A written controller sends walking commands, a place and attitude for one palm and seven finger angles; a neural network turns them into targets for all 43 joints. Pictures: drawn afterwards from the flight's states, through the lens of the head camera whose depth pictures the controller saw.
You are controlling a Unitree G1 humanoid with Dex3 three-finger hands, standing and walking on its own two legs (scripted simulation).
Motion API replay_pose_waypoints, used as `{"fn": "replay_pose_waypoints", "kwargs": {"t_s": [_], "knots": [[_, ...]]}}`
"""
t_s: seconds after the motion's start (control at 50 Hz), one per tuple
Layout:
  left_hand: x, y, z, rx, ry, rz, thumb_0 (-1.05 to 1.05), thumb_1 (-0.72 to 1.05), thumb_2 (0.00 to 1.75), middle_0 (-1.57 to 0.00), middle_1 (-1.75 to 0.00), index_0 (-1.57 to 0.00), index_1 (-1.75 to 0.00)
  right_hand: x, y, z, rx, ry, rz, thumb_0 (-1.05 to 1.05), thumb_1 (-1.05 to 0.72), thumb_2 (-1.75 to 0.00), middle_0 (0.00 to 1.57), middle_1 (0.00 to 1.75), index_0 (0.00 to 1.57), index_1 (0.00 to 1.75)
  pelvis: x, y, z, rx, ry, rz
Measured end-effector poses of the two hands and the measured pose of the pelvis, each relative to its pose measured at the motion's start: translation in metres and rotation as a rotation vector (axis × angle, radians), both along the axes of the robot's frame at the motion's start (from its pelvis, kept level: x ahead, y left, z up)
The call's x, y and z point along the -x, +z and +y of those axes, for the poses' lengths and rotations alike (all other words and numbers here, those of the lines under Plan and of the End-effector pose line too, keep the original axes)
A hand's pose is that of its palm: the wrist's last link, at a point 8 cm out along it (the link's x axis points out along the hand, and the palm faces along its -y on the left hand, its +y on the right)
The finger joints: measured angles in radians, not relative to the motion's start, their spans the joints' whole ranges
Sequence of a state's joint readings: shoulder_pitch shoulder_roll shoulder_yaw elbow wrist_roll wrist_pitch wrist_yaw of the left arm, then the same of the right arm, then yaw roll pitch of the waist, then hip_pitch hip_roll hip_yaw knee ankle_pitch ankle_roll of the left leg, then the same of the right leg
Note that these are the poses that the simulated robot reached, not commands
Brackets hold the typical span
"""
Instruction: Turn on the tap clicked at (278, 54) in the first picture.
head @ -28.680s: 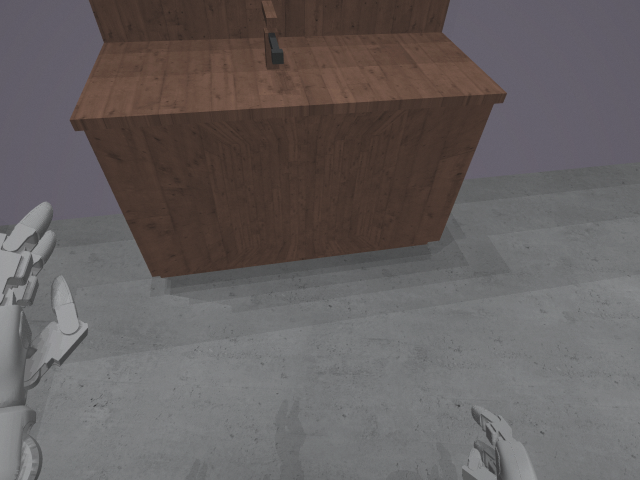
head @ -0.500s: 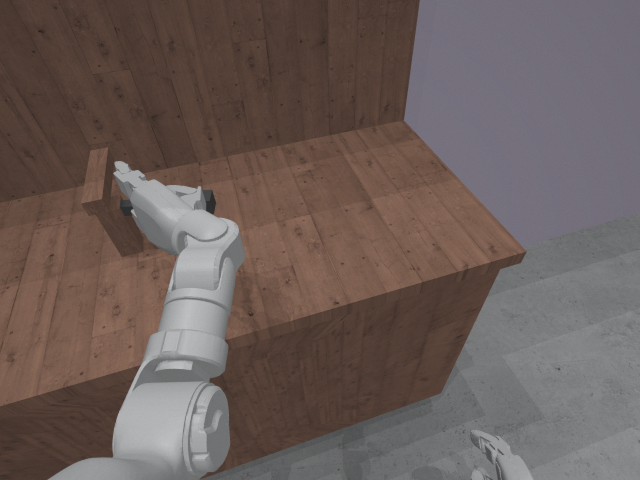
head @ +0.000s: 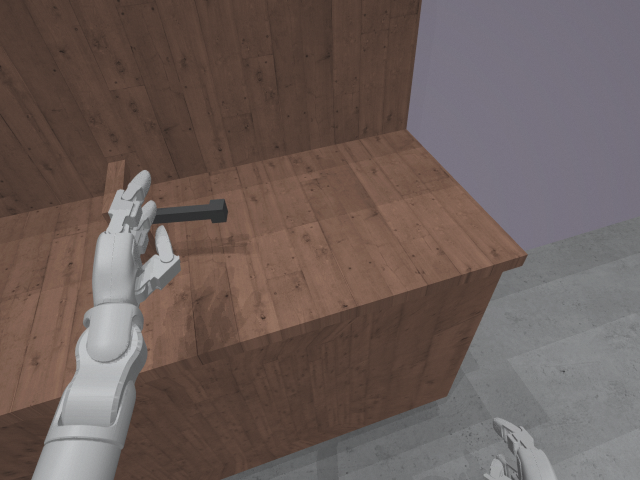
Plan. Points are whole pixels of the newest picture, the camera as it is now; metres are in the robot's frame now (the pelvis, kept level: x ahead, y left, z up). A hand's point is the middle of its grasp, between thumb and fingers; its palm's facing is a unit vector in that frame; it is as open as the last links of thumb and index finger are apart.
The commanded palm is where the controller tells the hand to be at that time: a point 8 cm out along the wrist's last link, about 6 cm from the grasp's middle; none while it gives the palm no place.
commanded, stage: draw the hand back beside the body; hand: left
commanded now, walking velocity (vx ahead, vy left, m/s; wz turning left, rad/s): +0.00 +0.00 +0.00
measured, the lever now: (218, 211) +0.50 +0.23 +0.06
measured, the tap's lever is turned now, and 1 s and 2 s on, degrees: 76 76 76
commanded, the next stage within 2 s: step back with the hand held close in 0.98 s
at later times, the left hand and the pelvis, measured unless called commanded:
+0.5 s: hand (108, 303) +0.25 +0.25 +0.15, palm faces +0.32 -0.90 -0.28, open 7.5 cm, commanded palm +0.20 +0.29 +0.16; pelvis +0.01 +0.03 +0.00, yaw +0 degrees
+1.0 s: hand (67, 332) +0.21 +0.27 +0.15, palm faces +0.41 -0.86 -0.32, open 7.4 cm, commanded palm +0.16 +0.31 +0.17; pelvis +0.01 +0.03 +0.00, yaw +1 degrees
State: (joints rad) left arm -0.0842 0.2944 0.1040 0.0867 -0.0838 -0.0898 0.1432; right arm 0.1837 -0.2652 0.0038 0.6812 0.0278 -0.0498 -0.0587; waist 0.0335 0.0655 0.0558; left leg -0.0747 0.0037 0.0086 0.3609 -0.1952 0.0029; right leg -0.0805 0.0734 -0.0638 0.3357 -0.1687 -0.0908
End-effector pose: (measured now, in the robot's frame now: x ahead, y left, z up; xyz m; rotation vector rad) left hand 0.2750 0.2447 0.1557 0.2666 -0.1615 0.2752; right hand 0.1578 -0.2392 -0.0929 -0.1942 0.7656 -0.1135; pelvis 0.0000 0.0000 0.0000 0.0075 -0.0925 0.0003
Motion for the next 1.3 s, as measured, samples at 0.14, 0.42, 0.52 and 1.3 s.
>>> {"fn": "replay_pose_waypoints", "kwargs": {"t_s": [0.14, 0.42, 0.52, 1.3], "knots": [[0.009, -0.005, -0.001, 0.004, -0.064, -0.002, 0.01, 0.89, 0.9, -0.18, -0.23, -0.17, -0.22, -0.023, 0.015, 0.026, -0.026, 0.035, -0.074, 0.02, -0.9, -0.9, 0.2, 0.3, 0.2, 0.3, -0.002, 0.002, 0.009, 0.002, -0.008, -0.008], [0.053, 0.004, 0.04, -0.037, 0.012, -0.025, 0.01, 0.89, 0.9, -0.19, -0.27, -0.19, -0.26, -0.035, 0.018, 0.053, -0.029, 0.086, -0.073, 0.02, -0.9, -0.9, 0.2, 0.3, 0.2, 0.3, -0.012, 0.003, 0.025, 0.011, -0.005, -0.016], [0.069, 0.006, 0.049, -0.055, 0.036, -0.03, 0.01, 0.89, 0.9, -0.2, -0.28, -0.19, -0.28, -0.035, 0.018, 0.055, -0.018, 0.094, -0.066, 0.02, -0.9, -0.9, 0.2, 0.3, 0.2, 0.3, -0.014, 0.003, 0.029, 0.013, 0.001, -0.016], [0.106, 0.016, 0.061, -0.176, 0.085, -0.029, 0.01, 0.89, 0.9, -0.21, -0.31, -0.2, -0.3, -0.022, 0.018, 0.044, 0.004, 0.055, -0.079, 0.02, -0.9, -0.9, 0.2, 0.3, 0.2, 0.3, 0.004, -0.002, 0.026, 0.021, 0.001, 0.054]]}}
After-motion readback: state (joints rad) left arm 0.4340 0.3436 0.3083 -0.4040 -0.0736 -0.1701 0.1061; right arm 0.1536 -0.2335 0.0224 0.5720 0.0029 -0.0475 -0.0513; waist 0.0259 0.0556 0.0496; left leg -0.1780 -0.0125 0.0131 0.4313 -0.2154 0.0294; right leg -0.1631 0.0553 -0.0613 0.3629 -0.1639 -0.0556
